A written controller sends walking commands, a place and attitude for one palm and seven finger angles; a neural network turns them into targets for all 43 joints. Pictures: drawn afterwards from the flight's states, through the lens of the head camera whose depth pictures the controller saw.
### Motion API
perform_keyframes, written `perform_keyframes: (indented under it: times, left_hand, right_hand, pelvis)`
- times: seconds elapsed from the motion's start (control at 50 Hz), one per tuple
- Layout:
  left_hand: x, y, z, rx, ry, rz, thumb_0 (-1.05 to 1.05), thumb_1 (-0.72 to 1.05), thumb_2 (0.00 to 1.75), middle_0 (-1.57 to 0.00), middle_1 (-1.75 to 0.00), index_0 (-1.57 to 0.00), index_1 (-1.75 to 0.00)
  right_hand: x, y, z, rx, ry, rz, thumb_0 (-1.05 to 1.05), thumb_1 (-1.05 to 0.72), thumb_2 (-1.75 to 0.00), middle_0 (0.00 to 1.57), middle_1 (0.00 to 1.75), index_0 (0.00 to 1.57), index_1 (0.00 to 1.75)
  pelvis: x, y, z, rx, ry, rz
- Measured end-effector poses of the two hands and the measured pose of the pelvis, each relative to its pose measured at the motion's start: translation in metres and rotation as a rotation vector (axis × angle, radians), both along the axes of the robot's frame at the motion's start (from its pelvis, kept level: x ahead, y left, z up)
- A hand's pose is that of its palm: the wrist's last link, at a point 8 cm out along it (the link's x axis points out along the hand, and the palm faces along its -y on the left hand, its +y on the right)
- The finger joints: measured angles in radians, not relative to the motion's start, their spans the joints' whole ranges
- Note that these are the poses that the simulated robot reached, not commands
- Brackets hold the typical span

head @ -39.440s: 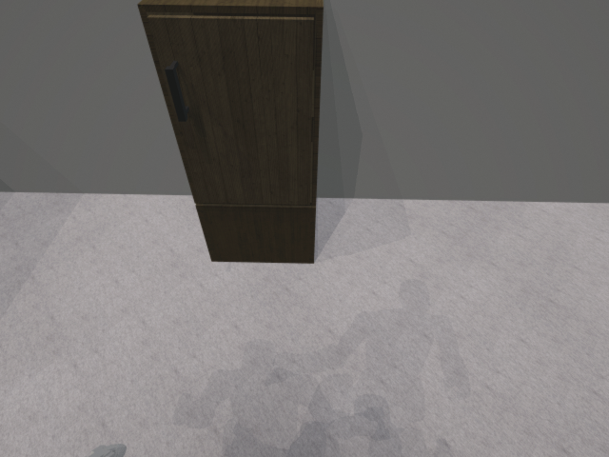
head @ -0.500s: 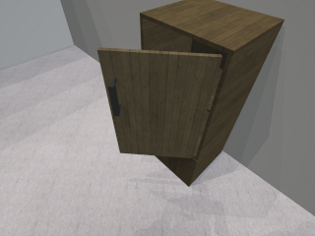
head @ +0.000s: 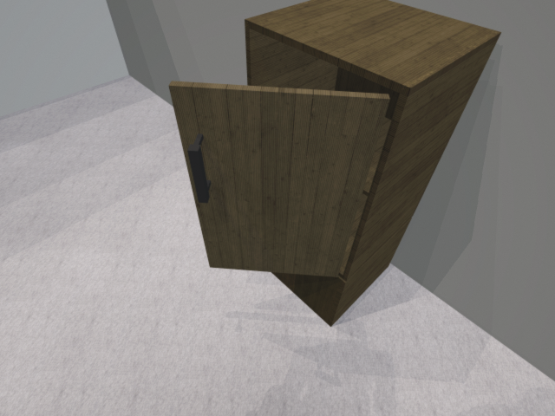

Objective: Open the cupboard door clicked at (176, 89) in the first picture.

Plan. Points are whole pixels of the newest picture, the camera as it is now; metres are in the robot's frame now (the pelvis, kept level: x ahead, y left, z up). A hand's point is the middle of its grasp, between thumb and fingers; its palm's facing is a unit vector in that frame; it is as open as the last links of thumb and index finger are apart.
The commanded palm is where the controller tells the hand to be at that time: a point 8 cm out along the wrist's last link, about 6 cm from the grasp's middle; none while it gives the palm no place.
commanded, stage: raise the hand with hooked fingers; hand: left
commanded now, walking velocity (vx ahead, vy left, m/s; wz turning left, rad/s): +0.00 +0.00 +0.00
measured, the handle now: (201, 169) +0.57 +0.19 +0.01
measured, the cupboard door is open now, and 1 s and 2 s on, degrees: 42 42 42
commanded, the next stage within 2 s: none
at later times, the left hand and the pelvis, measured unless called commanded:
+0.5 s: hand (145, 413) +0.15 +0.20 -0.08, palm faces +0.10 -1.00 +0.00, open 9.0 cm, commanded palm +0.15 +0.25 -0.04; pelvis +0.01 -0.02 -0.08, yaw +6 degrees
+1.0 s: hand (114, 338) +0.23 +0.26 -0.02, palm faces +0.07 -0.99 -0.08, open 12.1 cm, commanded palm +0.20 +0.30 -0.01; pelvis +0.03 +0.00 -0.08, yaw +6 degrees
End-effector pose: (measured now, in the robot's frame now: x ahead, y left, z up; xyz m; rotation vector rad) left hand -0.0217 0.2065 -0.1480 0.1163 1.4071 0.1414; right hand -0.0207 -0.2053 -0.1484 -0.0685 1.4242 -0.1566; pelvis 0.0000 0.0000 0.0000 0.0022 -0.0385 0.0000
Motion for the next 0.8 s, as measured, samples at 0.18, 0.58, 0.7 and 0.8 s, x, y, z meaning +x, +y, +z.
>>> perform_keyframes:
  times: [0.18,0.58,0.7,0.8]
  left_hand:
    - [0.135,0.04,0.11,0.163,-0.835,0.103,0.05,0.91,0.87,-0.2,-0.34,-0.2,-0.33]
    - [0.145,0.062,0.106,0.051,-1.365,-0.051,0.01,0.42,0.69,-0.23,-0.61,-0.23,-0.61]
    - [0.207,0.058,0.117,-0.057,-1.393,-0.242,0.01,0.28,0.63,-0.24,-0.7,-0.24,-0.7]
    - [0.232,0.065,0.109,-0.169,-1.19,-0.234,0.0,0.17,0.58,-0.25,-0.77,-0.25,-0.77]
  right_hand:
    - [0.077,-0.039,0.019,-0.125,-0.488,0.081,0.02,-0.93,-0.9,0.2,0.3,0.21,0.3]
    - [0.286,-0.024,0.042,-0.155,-0.952,0.425,0.01,-0.91,-0.9,0.2,0.29,0.2,0.3]
    - [0.27,0.008,-0.008,-0.027,-0.832,0.38,0.01,-0.91,-0.9,0.2,0.3,0.21,0.3]
    - [0.237,0.006,-0.013,-0.015,-0.732,0.249,0.01,-0.91,-0.9,0.21,0.3,0.21,0.3]
  pelvis:
    - [-0.002,-0.001,-0.013,-0.003,0.01,0.082]
    - [0.015,-0.021,-0.088,-0.075,0.249,0.129]
    - [0.016,-0.015,-0.095,-0.091,0.287,0.128]
    - [0.025,-0.009,-0.083,-0.067,0.3,0.098]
